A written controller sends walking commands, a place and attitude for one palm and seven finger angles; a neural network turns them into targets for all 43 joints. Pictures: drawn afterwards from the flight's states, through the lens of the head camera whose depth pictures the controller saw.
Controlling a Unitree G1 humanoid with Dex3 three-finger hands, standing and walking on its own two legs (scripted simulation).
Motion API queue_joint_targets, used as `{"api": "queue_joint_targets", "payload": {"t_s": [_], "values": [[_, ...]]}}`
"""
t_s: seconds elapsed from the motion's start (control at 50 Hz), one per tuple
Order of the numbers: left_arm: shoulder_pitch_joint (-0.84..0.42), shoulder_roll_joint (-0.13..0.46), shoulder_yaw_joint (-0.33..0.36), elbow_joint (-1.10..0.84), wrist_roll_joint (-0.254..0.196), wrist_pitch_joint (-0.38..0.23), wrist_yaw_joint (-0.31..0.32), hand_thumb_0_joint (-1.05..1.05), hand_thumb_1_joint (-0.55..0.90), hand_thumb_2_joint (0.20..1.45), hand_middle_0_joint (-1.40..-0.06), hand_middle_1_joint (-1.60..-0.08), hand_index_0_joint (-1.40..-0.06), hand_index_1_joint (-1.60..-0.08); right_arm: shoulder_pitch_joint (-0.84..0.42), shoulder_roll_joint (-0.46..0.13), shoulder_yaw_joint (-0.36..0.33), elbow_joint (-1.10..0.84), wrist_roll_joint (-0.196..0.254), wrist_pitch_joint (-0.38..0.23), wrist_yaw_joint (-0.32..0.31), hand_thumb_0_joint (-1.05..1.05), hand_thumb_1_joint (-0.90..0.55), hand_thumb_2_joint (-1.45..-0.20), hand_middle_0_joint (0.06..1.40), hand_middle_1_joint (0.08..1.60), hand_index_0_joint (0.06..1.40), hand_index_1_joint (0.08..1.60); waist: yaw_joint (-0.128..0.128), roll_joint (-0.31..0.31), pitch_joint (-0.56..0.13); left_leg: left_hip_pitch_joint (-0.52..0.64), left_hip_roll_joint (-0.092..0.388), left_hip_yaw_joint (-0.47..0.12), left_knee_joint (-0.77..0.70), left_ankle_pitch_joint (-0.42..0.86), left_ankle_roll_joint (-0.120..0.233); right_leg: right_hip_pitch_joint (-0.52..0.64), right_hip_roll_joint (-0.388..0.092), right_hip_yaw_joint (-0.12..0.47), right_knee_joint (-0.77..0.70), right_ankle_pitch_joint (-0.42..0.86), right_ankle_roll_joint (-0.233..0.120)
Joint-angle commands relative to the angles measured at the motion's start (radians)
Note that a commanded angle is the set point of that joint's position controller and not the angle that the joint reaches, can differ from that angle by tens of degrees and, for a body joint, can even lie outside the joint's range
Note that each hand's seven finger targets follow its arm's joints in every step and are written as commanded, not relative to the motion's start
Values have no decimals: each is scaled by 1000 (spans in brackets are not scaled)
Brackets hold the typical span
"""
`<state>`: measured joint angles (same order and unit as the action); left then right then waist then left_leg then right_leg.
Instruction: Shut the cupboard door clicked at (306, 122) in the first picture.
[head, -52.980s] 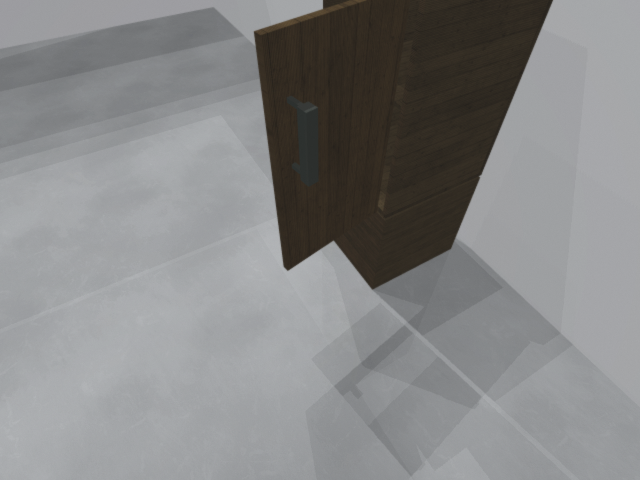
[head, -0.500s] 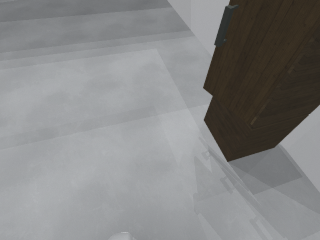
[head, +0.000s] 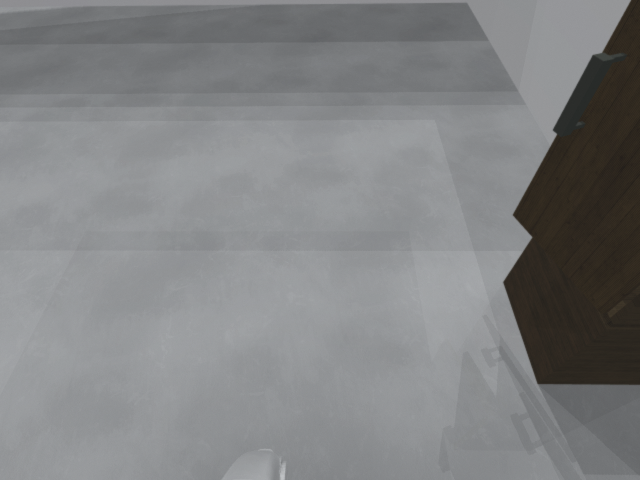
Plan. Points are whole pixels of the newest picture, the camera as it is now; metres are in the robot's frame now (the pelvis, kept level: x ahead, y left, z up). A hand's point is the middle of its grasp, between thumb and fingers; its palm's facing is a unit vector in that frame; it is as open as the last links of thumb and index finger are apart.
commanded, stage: walk to a spot facing it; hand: left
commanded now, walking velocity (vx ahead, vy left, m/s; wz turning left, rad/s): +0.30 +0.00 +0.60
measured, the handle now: (589, 95) +0.78 -0.53 +0.05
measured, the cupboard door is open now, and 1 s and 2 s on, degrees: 20 20 20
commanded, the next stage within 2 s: turn to face it in 0.86 s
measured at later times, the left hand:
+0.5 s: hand out of the picture +0.15 +0.27 -0.16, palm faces +0.25 -0.94 -0.25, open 7.4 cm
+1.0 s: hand (167, 458) +0.19 +0.24 -0.19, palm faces +0.57 -0.81 -0.15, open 7.3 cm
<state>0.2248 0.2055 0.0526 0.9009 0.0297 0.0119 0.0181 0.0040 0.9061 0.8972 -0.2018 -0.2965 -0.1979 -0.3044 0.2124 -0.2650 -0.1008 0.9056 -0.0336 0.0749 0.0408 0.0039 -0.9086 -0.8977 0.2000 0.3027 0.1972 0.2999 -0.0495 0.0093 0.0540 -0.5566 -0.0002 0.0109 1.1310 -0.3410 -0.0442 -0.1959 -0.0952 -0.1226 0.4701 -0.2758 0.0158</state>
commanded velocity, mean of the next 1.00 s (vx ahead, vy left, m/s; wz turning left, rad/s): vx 0.28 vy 0.00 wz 0.39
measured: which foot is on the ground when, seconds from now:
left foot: up 0.00-0.18, down 0.20-0.54, up 0.56-1.00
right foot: down 0.00-0.18, up 0.20-0.52, down 0.54-1.00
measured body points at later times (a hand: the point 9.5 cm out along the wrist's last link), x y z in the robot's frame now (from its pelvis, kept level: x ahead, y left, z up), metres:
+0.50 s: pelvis +0.13 +0.04 -0.01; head +0.16 +0.04 +0.44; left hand +0.14 +0.31 -0.14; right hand +0.20 -0.18 -0.17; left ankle +0.03 +0.16 -0.74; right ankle +0.27 -0.05 -0.72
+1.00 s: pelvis +0.30 +0.11 -0.01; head +0.33 +0.15 +0.44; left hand +0.16 +0.29 -0.17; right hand +0.52 -0.04 -0.14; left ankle +0.33 +0.25 -0.73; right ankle +0.29 -0.03 -0.74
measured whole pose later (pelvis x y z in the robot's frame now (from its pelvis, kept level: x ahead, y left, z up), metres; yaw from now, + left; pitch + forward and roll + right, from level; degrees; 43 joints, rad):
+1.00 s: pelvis +0.30 +0.11 -0.01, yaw +31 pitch -1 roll -1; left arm 0.35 0.16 0.06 1.02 0.03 -0.05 0.00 0.00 0.91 0.90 -0.20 -0.30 -0.20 -0.30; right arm 0.11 -0.20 -0.05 0.92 -0.03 0.01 0.06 0.00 -0.91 -0.90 0.20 0.30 0.19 0.30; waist 0.02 -0.03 0.12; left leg -0.47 0.06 0.12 0.66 -0.25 0.03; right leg -0.06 -0.15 -0.37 0.50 -0.38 0.06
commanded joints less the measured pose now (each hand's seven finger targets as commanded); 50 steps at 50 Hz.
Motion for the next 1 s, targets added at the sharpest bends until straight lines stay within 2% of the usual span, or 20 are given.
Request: {"api": "queue_joint_targets", "payload": {"t_s": [0.0,0.08,0.14,0.16,0.18,0.2,0.24,0.32,0.44,0.48,0.5,0.52,0.54,0.56,0.6,0.64,0.76,0.88,0.96,0.98], "values": [[82,206,60,-28,4,-55,0,0,900,900,-200,-300,-200,-300,-133,-23,14,-105,7,-41,14,0,-900,-900,200,300,200,300,85,-155,13,-67,52,44,-208,-43,2,147,-258,115,-248,-38,-130],[133,242,76,-3,7,-55,-11,0,900,900,-200,-300,-200,-300,-151,-18,30,-116,12,-66,15,0,-900,-900,200,300,200,300,108,-184,-22,66,39,106,-466,-96,27,189,-296,64,-158,95,-124],[114,232,72,-3,-7,-50,-22,0,900,900,-200,-300,-200,-300,32,-84,17,-65,6,-85,4,0,-900,-900,200,300,200,300,8,-59,-96,492,3,128,-724,27,57,-16,-223,-81,127,131,-38],[110,163,62,-39,-13,-45,-35,0,900,900,-200,-300,-200,-300,163,-214,-17,-34,-5,-89,-10,0,-900,-900,200,300,200,300,-62,236,-173,754,242,-237,-767,-5,159,-307,-93,-151,428,-84,35],[-40,129,33,-120,-4,-49,-41,0,900,900,-200,-300,-200,-300,302,-282,-34,8,-4,-88,-27,0,-900,-900,200,300,200,300,-138,307,-150,826,418,-486,-843,133,273,-574,-17,-60,642,-343,42],[-135,146,37,-146,3,-48,-34,0,900,900,-200,-300,-200,-300,327,-267,-21,32,-1,-87,-30,0,-900,-900,200,300,200,300,-139,128,-107,710,436,-465,-847,26,281,-573,-48,49,698,-314,19],[-122,128,43,-108,-1,-42,-35,0,900,900,-200,-300,-200,-300,182,-179,4,-2,1,-98,-48,0,-900,-900,200,300,200,300,-71,218,24,519,343,-356,-889,-40,239,-563,-83,101,678,-174,20],[-20,104,35,-45,-2,-34,-55,0,900,900,-200,-300,-200,-300,96,-130,22,0,5,-122,-57,0,-900,-900,200,300,200,300,10,150,-14,483,247,-182,-887,138,224,-433,-51,74,484,-31,34],[-1,91,35,-32,-2,-40,-62,0,900,900,-200,-300,-200,-300,70,-112,19,39,6,-120,-51,0,-900,-900,200,300,200,300,54,100,48,312,210,-139,-870,29,215,-164,21,10,212,90,28],[123,116,51,6,0,-47,-57,0,900,900,-200,-300,-200,-300,42,-105,19,48,10,-115,-51,0,-900,-900,200,300,200,300,119,50,36,192,172,-127,-753,-33,186,58,44,13,143,95,12],[265,176,69,42,7,-61,-51,0,900,900,-200,-300,-200,-300,32,-78,21,46,18,-116,-46,0,-900,-900,200,300,200,300,189,-87,-7,86,80,-54,-513,-36,152,229,-11,116,33,-66,-13],[384,280,91,70,18,-71,-37,0,900,900,-200,-300,-200,-300,71,9,35,25,30,-118,-38,0,-900,-900,200,300,200,300,223,-411,-70,-63,-77,47,-118,-246,104,323,-294,520,-213,-369,-93],[352,272,80,52,3,-65,-24,0,900,900,-200,-300,-200,-300,64,-7,31,3,19,-113,-35,0,-900,-900,200,300,200,300,184,-368,-56,-115,-38,-49,110,-269,115,228,-378,728,-363,-593,-148],[239,243,73,28,5,-66,-16,0,900,900,-200,-300,-200,-300,55,-11,21,16,12,-108,-31,0,-900,-900,200,300,200,300,133,-348,-8,-140,-1,-85,222,-153,113,94,-373,742,-401,-699,-139],[76,122,47,-3,7,-71,-5,0,900,900,-200,-300,-200,-300,66,4,22,55,4,-99,-23,0,-900,-900,200,300,200,300,47,-165,26,-59,83,-84,212,28,93,-72,-313,419,-334,-429,-114],[82,80,37,1,6,-88,-5,0,900,900,-200,-300,-200,-300,96,47,31,77,2,-86,-15,0,-900,-900,200,300,200,300,31,-126,-21,-7,90,-42,141,97,72,-66,-243,191,-308,-154,-94],[171,81,39,59,1,-105,-1,0,900,900,-200,-300,-200,-300,-28,79,40,19,6,-75,0,0,-900,-900,200,300,200,300,62,-87,-8,-119,111,26,-123,94,34,141,-264,7,-281,263,-134],[170,134,46,66,0,-93,-3,0,900,900,-200,-300,-200,-300,-141,51,48,-51,8,-84,18,0,-900,-900,200,300,200,300,79,-126,9,-30,100,90,-397,86,60,199,-305,-80,-190,386,-113],[134,153,50,53,-7,-77,-4,0,900,900,-200,-300,-200,-300,27,-7,36,-19,0,-95,5,0,-900,-900,200,300,200,300,-14,-67,-69,372,20,135,-581,165,89,53,-251,-170,109,453,-63],[165,113,38,46,-12,-69,-9,0,900,900,-200,-300,-200,-300,150,-90,20,15,-6,-101,-10,0,-900,-900,200,300,200,300,-55,113,-167,621,138,-28,-636,298,136,-120,-153,-183,332,207,-12]]}}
